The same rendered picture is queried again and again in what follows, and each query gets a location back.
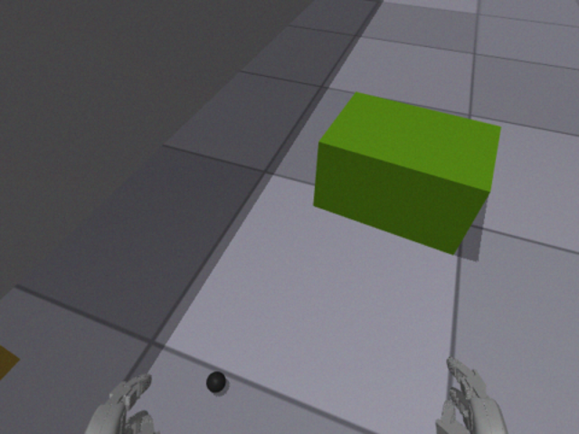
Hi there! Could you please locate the right robot hand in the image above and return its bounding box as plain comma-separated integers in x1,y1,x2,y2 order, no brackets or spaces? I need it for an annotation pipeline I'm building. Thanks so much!
435,357,508,434

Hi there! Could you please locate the left robot hand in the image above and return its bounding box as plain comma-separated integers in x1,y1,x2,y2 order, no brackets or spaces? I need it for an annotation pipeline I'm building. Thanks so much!
84,373,160,434

